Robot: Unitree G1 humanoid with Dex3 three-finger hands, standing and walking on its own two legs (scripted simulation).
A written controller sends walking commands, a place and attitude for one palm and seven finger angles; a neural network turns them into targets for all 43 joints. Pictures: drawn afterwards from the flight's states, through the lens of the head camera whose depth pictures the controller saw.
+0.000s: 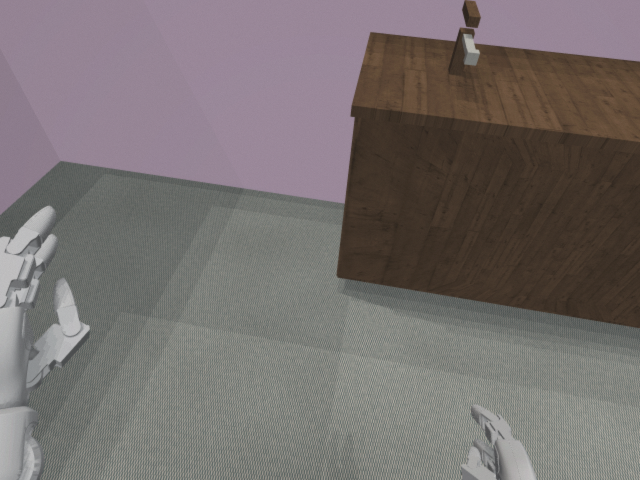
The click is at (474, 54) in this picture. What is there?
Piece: tap's lever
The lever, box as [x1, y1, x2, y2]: [463, 49, 479, 65]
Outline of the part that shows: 467,49 463,60 464,63 475,65 479,52 475,49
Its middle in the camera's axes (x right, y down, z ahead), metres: +0.36 -0.43 +0.92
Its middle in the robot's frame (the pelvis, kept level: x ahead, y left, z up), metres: +1.01 -0.28 +0.12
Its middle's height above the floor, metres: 0.89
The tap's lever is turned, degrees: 0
